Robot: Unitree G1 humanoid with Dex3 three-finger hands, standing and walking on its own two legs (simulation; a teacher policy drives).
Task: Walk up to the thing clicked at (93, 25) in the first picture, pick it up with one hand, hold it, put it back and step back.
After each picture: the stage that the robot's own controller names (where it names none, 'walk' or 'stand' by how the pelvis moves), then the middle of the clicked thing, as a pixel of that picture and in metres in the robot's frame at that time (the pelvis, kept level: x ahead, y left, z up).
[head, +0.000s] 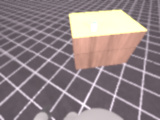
stand; (94, 25) +1.08 +0.03 -0.02
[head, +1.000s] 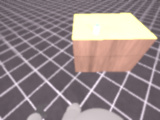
walk; (96, 28) +0.99 +0.02 +0.00
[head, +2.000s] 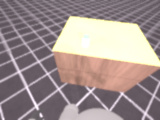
walk; (85, 40) +0.69 +0.12 +0.02
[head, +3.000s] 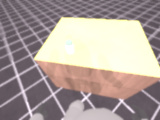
stand; (69, 46) +0.55 +0.23 +0.02
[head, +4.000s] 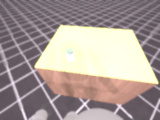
walk; (70, 54) +0.53 +0.21 -0.02
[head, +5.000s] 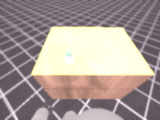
stand; (69, 57) +0.50 +0.20 -0.01
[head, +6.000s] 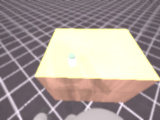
stand; (72, 59) +0.48 +0.18 -0.02
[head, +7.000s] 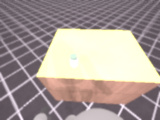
stand; (73, 60) +0.48 +0.17 -0.02
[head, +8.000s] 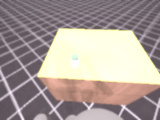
stand; (75, 60) +0.48 +0.16 -0.02
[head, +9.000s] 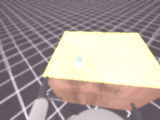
rise first; (79, 62) +0.47 +0.15 -0.02
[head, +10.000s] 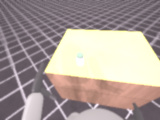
go down; (80, 59) +0.50 +0.15 -0.01
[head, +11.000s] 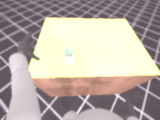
go down; (69, 56) +0.47 +0.14 +0.01
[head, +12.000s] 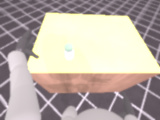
close in; (69, 51) +0.49 +0.14 +0.02
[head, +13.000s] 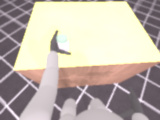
close; (63, 43) +0.51 +0.15 +0.06
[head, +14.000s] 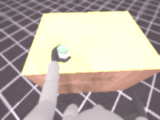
lift; (64, 54) +0.43 +0.16 +0.07
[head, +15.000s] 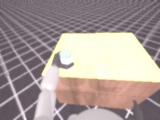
lift; (67, 60) +0.33 +0.16 +0.18
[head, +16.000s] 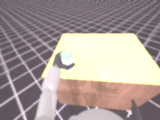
hold; (68, 60) +0.33 +0.16 +0.17
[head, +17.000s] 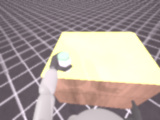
hold; (65, 62) +0.32 +0.17 +0.16
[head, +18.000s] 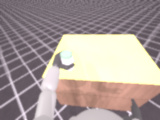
crouch; (67, 60) +0.33 +0.16 +0.18
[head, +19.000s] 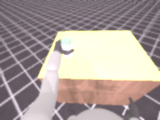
crouch; (67, 47) +0.43 +0.16 +0.19
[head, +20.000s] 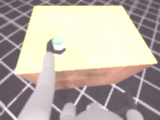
lower; (59, 46) +0.49 +0.17 +0.05
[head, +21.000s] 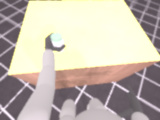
lower; (58, 43) +0.51 +0.17 +0.06
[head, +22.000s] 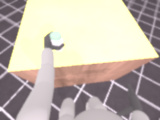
lower; (57, 41) +0.52 +0.17 +0.06
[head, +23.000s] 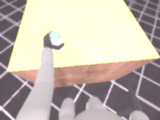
lower; (57, 41) +0.52 +0.17 +0.07
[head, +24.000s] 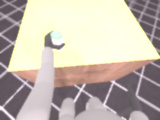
loosen; (58, 41) +0.52 +0.17 +0.07
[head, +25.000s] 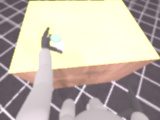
withdraw; (58, 43) +0.51 +0.17 +0.06
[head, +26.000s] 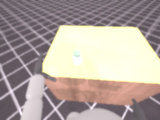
sink last; (77, 57) +0.48 +0.14 +0.02
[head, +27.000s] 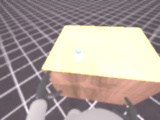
stand; (78, 54) +0.52 +0.16 +0.01
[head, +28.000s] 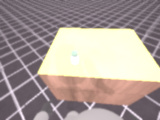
stand; (74, 57) +0.50 +0.16 +0.01
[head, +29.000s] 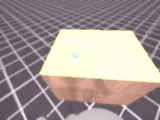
stand; (75, 58) +0.51 +0.17 -0.02
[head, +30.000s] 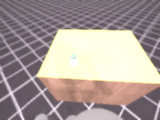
stand; (73, 59) +0.49 +0.17 -0.02
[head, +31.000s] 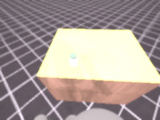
stand; (73, 59) +0.49 +0.17 -0.02
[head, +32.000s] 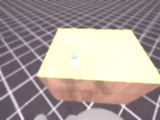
stand; (74, 59) +0.49 +0.17 -0.02
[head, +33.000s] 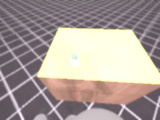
stand; (74, 59) +0.48 +0.16 -0.02
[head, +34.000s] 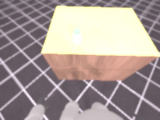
walk; (77, 36) +0.65 +0.16 +0.00
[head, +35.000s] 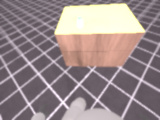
walk; (79, 21) +0.98 +0.23 +0.00
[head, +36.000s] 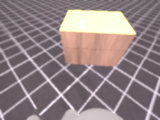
stand; (82, 22) +1.15 +0.18 +0.00
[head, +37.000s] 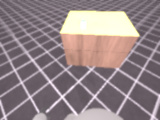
stand; (83, 23) +1.11 +0.18 -0.02
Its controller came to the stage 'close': yes
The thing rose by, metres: 0.21
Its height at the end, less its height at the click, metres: +0.00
